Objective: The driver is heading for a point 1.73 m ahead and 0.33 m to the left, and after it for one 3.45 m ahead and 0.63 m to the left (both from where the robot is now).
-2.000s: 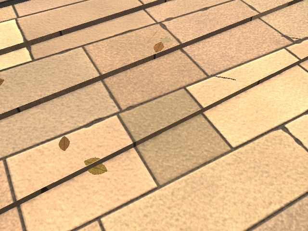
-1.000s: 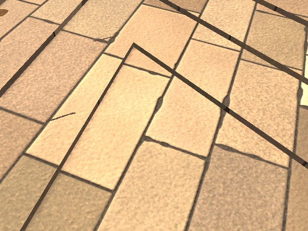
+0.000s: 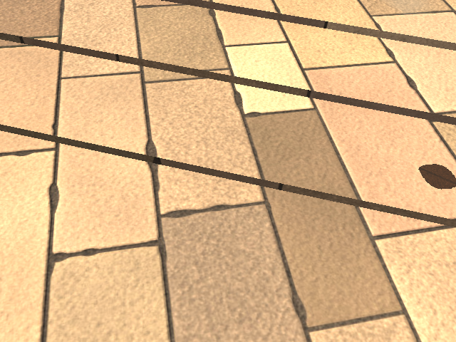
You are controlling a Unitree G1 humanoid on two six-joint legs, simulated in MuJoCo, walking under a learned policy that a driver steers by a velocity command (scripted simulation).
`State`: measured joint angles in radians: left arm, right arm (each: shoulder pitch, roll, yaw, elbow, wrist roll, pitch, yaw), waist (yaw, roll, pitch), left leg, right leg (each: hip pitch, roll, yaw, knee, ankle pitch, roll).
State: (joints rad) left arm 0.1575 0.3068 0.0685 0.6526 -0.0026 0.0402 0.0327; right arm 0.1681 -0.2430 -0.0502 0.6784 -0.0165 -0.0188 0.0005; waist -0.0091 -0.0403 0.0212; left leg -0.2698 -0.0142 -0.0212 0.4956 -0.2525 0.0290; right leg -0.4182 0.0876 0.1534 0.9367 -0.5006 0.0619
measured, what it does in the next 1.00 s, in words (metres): walks ahead: right foot, then left foot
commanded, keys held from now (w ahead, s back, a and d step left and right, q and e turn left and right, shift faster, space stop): w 1.00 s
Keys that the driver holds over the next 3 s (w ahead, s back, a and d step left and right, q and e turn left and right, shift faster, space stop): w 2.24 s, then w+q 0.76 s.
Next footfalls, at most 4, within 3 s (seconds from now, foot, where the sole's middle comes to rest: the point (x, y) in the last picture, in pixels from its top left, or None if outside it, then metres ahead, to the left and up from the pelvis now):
0.24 right None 0.04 -0.14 -0.78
0.64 left None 0.37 0.12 -0.78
1.22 right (258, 275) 0.69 -0.11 -0.78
1.74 left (185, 202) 0.96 0.14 -0.78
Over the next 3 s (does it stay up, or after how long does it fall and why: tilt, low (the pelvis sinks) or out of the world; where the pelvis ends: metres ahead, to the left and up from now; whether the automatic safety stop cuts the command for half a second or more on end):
stays up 1.45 0.13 0.04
